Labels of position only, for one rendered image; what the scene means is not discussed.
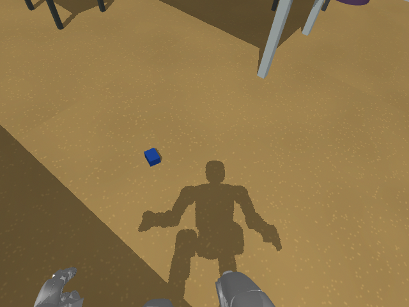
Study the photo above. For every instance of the small box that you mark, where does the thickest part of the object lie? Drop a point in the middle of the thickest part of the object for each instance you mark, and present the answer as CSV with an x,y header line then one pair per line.
x,y
152,157

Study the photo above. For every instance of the left robot hand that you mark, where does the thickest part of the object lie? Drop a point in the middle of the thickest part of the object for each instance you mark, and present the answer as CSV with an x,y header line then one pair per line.
x,y
52,290

